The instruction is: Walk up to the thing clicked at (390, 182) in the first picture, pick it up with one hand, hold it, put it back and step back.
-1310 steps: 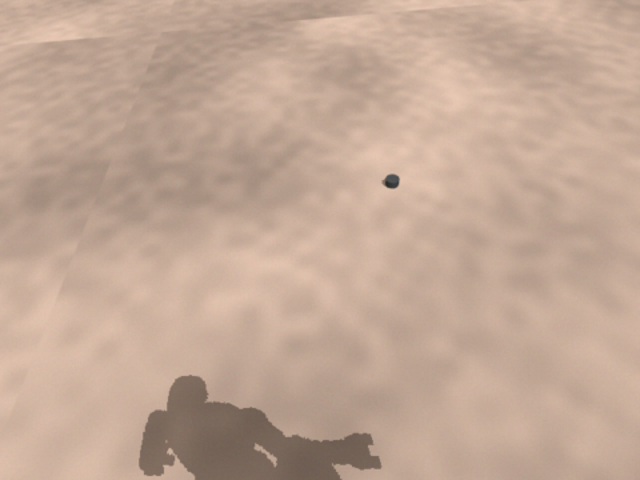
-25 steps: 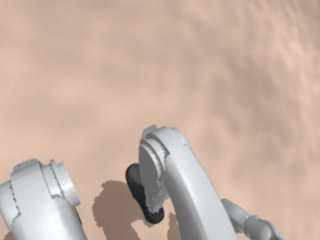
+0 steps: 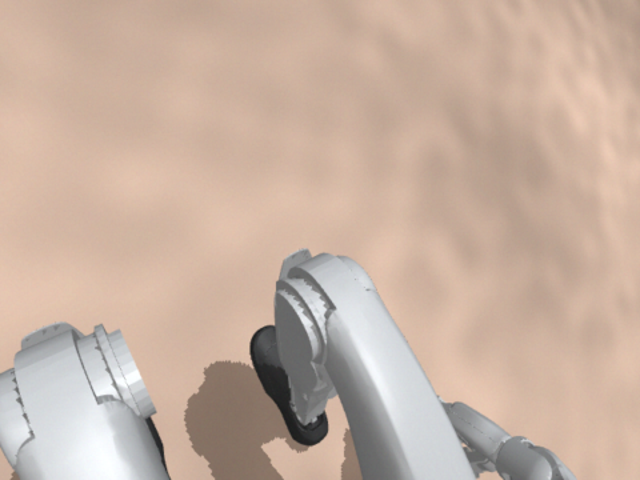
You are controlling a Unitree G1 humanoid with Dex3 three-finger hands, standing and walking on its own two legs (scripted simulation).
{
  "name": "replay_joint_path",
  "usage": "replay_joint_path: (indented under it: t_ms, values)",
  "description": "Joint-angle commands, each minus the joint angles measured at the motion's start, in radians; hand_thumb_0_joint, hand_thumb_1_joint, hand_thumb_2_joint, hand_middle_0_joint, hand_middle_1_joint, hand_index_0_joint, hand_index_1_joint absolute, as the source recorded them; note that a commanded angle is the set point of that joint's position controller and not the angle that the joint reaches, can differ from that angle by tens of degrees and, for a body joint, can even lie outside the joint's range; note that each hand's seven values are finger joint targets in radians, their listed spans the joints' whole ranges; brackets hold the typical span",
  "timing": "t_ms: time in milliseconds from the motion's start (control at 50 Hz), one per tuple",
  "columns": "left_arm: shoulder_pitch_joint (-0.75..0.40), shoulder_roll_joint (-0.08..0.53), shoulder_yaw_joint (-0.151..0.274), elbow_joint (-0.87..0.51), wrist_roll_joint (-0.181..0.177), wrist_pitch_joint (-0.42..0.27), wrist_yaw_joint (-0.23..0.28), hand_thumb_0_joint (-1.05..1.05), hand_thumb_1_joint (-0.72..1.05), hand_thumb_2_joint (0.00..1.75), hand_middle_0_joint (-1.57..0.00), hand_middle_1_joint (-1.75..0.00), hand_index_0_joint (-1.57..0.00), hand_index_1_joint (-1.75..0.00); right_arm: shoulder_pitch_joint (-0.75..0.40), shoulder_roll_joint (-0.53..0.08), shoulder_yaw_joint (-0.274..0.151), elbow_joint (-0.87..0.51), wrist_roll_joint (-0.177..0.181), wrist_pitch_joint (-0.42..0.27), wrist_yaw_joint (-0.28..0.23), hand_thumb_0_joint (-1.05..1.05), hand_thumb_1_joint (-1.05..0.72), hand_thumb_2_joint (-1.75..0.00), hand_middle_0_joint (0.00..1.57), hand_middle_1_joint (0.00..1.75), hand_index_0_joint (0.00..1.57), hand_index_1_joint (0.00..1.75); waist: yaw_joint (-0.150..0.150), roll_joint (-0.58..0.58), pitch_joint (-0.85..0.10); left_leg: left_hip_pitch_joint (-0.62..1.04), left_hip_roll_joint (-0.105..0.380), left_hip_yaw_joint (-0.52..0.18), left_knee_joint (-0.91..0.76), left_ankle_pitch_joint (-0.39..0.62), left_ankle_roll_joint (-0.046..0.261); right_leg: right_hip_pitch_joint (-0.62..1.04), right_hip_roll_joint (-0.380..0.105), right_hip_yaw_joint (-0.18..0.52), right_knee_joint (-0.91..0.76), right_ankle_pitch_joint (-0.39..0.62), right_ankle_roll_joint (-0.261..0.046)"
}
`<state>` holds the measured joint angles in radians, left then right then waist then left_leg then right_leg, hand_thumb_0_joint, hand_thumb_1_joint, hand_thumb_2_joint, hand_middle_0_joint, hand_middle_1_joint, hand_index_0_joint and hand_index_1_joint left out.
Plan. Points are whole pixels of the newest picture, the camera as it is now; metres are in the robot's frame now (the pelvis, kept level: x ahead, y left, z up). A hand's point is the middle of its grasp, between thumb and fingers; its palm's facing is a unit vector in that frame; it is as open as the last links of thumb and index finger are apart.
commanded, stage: close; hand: left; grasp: from above
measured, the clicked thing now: out of the picture +0.40 +0.34 -0.29
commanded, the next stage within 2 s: settle in 0.62 s
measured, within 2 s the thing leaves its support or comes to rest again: leaves its support in 1.10 s
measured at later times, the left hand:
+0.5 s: hand out of the picture +0.39 +0.33 -0.26, palm faces -0.40 -0.18 -0.90, open 8.7 cm
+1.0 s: hand out of the picture +0.39 +0.34 -0.26, palm faces -0.41 -0.20 -0.89, open 7.6 cm
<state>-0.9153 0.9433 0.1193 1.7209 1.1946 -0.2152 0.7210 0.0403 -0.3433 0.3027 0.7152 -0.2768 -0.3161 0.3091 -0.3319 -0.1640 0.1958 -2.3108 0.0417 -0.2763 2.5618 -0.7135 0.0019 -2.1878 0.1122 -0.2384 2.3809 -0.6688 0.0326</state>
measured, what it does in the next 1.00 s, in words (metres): stands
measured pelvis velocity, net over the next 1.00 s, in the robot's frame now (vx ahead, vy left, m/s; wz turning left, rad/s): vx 0.00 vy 0.00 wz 0.01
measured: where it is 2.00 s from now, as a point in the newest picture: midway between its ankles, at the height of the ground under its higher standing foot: (229, 443)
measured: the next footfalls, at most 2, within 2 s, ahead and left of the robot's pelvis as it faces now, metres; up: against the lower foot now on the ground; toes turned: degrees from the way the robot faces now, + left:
none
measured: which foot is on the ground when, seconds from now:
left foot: down 0.00-1.00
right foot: down 0.00-1.00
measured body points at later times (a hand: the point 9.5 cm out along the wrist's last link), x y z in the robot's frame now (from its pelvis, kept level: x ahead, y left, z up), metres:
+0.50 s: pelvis +0.00 +0.00 +0.00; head +0.26 +0.15 +0.34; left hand +0.41 +0.34 -0.21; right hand +0.09 -0.24 -0.06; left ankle +0.07 +0.13 -0.27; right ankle +0.11 -0.10 -0.27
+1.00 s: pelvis +0.00 +0.00 +0.00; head +0.25 +0.14 +0.34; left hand +0.41 +0.34 -0.21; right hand +0.09 -0.24 -0.07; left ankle +0.07 +0.13 -0.27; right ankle +0.11 -0.10 -0.27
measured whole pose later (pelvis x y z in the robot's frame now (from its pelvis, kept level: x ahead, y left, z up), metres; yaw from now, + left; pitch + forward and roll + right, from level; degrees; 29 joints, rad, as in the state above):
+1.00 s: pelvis +0.00 +0.00 +0.00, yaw +0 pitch +25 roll -14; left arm -0.88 0.90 0.14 1.64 1.19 -0.21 0.66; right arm 0.07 -0.32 0.28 0.70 -0.28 -0.27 0.29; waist -0.31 -0.14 0.16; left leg -2.33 0.04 -0.26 2.56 -0.71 0.00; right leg -2.21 0.11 -0.23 2.39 -0.67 0.03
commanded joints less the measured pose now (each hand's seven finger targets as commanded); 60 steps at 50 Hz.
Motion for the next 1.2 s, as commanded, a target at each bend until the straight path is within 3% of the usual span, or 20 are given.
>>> replay_joint_path:
  t_ms: [0,100,160,300,540,580,640,680,700,820,860,920,940,960,1020,1080,1100,1140,1160,1180]
  values:
    - [-0.115,0.186,-0.002,-0.032,-0.021,-0.002,0.008,0.00,0.09,0.53,-0.46,-0.76,-0.51,-0.71,0.159,-0.322,-0.092,0.002,0.010,0.002,-0.007,0.00,-0.88,-0.90,0.20,0.30,0.20,0.30,-0.028,0.457,-0.608,0.435,0.031,0.079,-0.272,0.193,0.004,0.351,0.033,-0.059,-0.217,0.244,-0.048]
    - [-0.105,0.200,0.008,-0.042,-0.015,-0.013,0.008,0.00,0.19,0.50,-0.53,-0.74,-0.58,-0.68,0.157,-0.313,-0.093,0.001,0.005,0.015,-0.014,0.00,-0.88,-0.90,0.20,0.30,0.20,0.30,-0.011,0.484,-0.599,0.424,0.031,0.080,-0.290,0.162,0.001,0.332,0.033,-0.059,-0.213,0.206,-0.055]
    - [-0.113,0.174,-0.010,-0.035,-0.018,-0.020,0.008,0.00,0.21,0.49,-0.55,-0.71,-0.60,-0.65,0.153,-0.318,-0.088,-0.004,0.004,0.019,-0.017,0.00,-0.88,-0.90,0.20,0.30,0.20,0.30,-0.028,0.446,-0.596,0.410,0.031,0.077,-0.274,0.164,0.006,0.329,0.034,-0.063,-0.217,0.215,-0.049]
    - [-0.106,0.182,-0.013,-0.035,-0.010,-0.019,0.012,0.00,0.34,0.45,-0.66,-0.65,-0.71,-0.59,0.161,-0.309,-0.086,-0.003,-0.001,0.028,-0.027,0.00,-0.88,-0.90,0.20,0.30,0.20,0.30,-0.022,0.445,-0.592,0.414,0.030,0.082,-0.275,0.161,0.006,0.335,0.033,-0.055,-0.220,0.213,-0.050]
    - [-0.105,0.135,-0.033,-0.029,-0.008,0.000,0.008,0.00,0.47,0.37,-0.75,-0.57,-0.80,-0.51,0.156,-0.318,-0.092,-0.014,-0.001,0.031,-0.025,0.00,-0.88,-0.90,0.20,0.30,0.20,0.30,-0.026,0.451,-0.580,0.418,0.027,0.069,-0.291,0.164,0.001,0.301,0.033,-0.067,-0.212,0.218,-0.050]
    - [-0.103,0.158,-0.024,-0.026,-0.005,0.000,0.005,0.00,0.51,0.36,-0.80,-0.55,-0.84,-0.50,0.163,-0.314,-0.089,-0.013,-0.002,0.033,-0.024,0.00,-0.89,-0.90,0.20,0.30,0.20,0.30,-0.019,0.467,-0.576,0.414,0.026,0.077,-0.293,0.156,0.000,0.306,0.031,-0.060,-0.211,0.211,-0.052]
    - [-0.081,0.139,-0.027,-0.035,-0.011,0.002,0.004,0.00,0.54,0.36,-0.83,-0.52,-0.87,-0.47,0.143,-0.313,-0.094,-0.017,-0.002,0.034,-0.025,0.00,-0.89,-0.90,0.20,0.30,0.20,0.30,-0.007,0.458,-0.583,0.417,0.026,0.068,-0.301,0.150,-0.002,0.290,0.030,-0.065,-0.206,0.197,-0.054]
    - [-0.112,0.132,-0.039,-0.042,-0.007,0.002,-0.005,0.00,0.56,0.34,-0.84,-0.51,-0.89,-0.46,0.156,-0.313,-0.091,-0.019,-0.001,0.032,-0.023,0.00,-0.89,-0.90,0.20,0.30,0.20,0.30,-0.023,0.450,-0.579,0.413,0.025,0.071,-0.289,0.156,0.001,0.281,0.028,-0.065,-0.203,0.210,-0.050]
    - [-0.081,0.143,-0.020,-0.025,-0.010,0.003,-0.004,0.00,0.58,0.35,-0.86,-0.52,-0.91,-0.47,0.161,-0.318,-0.093,-0.014,-0.003,0.035,-0.026,0.00,-0.89,-0.90,0.20,0.30,0.20,0.30,-0.013,0.458,-0.592,0.421,0.024,0.074,-0.296,0.162,0.000,0.301,0.033,-0.064,-0.206,0.214,-0.052]
    - [-0.089,0.154,-0.023,-0.056,-0.017,0.011,-0.027,0.00,0.55,0.46,-0.90,-0.58,-0.94,-0.54,0.167,-0.299,-0.094,-0.016,0.004,0.035,-0.024,0.00,-0.91,-0.90,0.20,0.30,0.20,0.30,-0.002,0.466,-0.599,0.409,0.021,0.089,-0.282,0.158,0.004,0.300,0.030,-0.051,-0.209,0.207,-0.051]
    - [-0.065,0.171,0.010,-0.076,-0.027,0.013,-0.032,0.00,0.56,0.48,-0.91,-0.59,-0.95,-0.55,0.173,-0.307,-0.106,-0.009,0.013,0.040,-0.029,0.00,-0.91,-0.90,0.20,0.30,0.20,0.30,0.022,0.493,-0.647,0.434,0.021,0.088,-0.301,0.179,-0.001,0.324,0.031,-0.045,-0.205,0.222,-0.057]
    - [-0.093,0.163,0.011,-0.111,-0.015,0.016,-0.041,0.00,0.56,0.45,-0.91,-0.56,-0.95,-0.52,0.180,-0.297,-0.116,-0.010,0.016,0.042,-0.025,0.00,-0.91,-0.90,0.20,0.30,0.20,0.30,0.017,0.494,-0.647,0.432,0.020,0.086,-0.292,0.172,0.000,0.294,0.024,-0.051,-0.191,0.217,-0.057]
    - [-0.108,0.194,0.046,-0.181,-0.016,0.007,-0.036,0.00,0.56,0.43,-0.91,-0.54,-0.95,-0.50,0.191,-0.308,-0.126,-0.002,0.016,0.049,-0.025,0.00,-0.90,-0.90,0.20,0.30,0.20,0.30,0.033,0.537,-0.703,0.469,0.019,0.087,-0.303,0.206,-0.003,0.305,0.027,-0.051,-0.191,0.239,-0.059]
    - [-0.109,0.179,0.036,-0.147,-0.013,0.010,-0.041,0.00,0.58,0.42,-0.93,-0.54,-0.97,-0.50,0.189,-0.293,-0.129,-0.006,0.019,0.048,-0.025,0.00,-0.91,-0.90,0.20,0.30,0.20,0.30,0.021,0.527,-0.675,0.445,0.018,0.097,-0.289,0.185,0.000,0.303,0.025,-0.042,-0.192,0.231,-0.059]
    - [-0.128,0.207,0.077,-0.275,-0.001,0.001,-0.047,0.00,0.60,0.45,-0.94,-0.55,-0.98,-0.51,0.219,-0.298,-0.156,0.009,0.023,0.052,-0.021,0.00,-0.91,-0.90,0.20,0.30,0.20,0.30,0.038,0.562,-0.753,0.482,0.014,0.113,-0.283,0.242,0.000,0.330,0.023,-0.035,-0.191,0.273,-0.060]
    - [-0.149,0.155,0.060,-0.371,-0.006,-0.005,-0.058,0.00,0.64,0.46,-0.97,-0.54,-1.00,-0.50,0.221,-0.300,-0.200,0.022,0.040,0.051,-0.019,0.00,-0.90,-0.90,0.20,0.30,0.20,0.30,0.038,0.597,-0.789,0.514,0.015,0.118,-0.285,0.240,-0.006,0.291,0.016,-0.032,-0.189,0.263,-0.068]
    - [-0.171,0.112,0.022,-0.391,-0.009,-0.005,-0.066,0.00,0.63,0.45,-0.96,-0.54,-1.00,-0.50,0.213,-0.292,-0.205,0.008,0.050,0.047,-0.017,0.00,-0.91,-0.90,0.20,0.30,0.20,0.30,0.028,0.590,-0.779,0.494,0.013,0.124,-0.279,0.225,-0.002,0.282,0.015,-0.025,-0.202,0.256,-0.069]
    - [-0.159,0.133,0.049,-0.419,-0.008,0.004,-0.075,0.00,0.64,0.44,-0.97,-0.53,-1.00,-0.49,0.239,-0.294,-0.229,0.022,0.064,0.049,-0.020,0.00,-0.90,-0.90,0.20,0.30,0.20,0.30,0.049,0.584,-0.796,0.495,0.009,0.128,-0.293,0.218,0.000,0.270,0.009,-0.019,-0.210,0.245,-0.067]
    - [-0.121,0.162,0.089,-0.435,-0.009,0.010,-0.077,0.00,0.64,0.46,-0.98,-0.53,-1.01,-0.50,0.249,-0.291,-0.245,0.035,0.073,0.058,-0.025,0.00,-0.90,-0.90,0.20,0.30,0.20,0.30,0.079,0.597,-0.847,0.512,0.011,0.133,-0.303,0.232,0.000,0.282,0.011,-0.007,-0.210,0.252,-0.071]
    - [-0.128,0.087,0.038,-0.444,-0.008,0.017,-0.092,0.00,0.67,0.48,-1.00,-0.53,-1.03,-0.50,0.245,-0.280,-0.251,0.025,0.080,0.058,-0.023,0.00,-0.90,-0.90,0.20,0.30,0.20,0.30,0.074,0.599,-0.838,0.509,0.004,0.141,-0.304,0.231,-0.003,0.257,0.005,-0.009,-0.212,0.244,-0.075]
